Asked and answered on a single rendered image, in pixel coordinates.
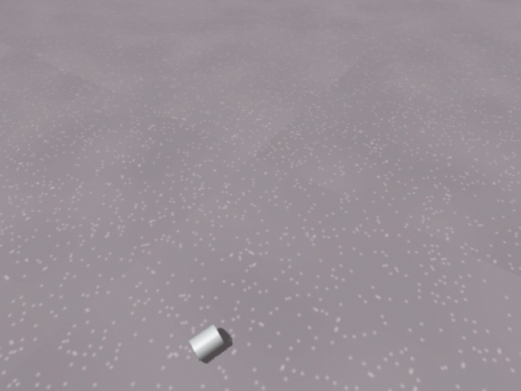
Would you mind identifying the can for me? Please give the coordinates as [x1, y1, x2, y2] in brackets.
[188, 324, 224, 361]

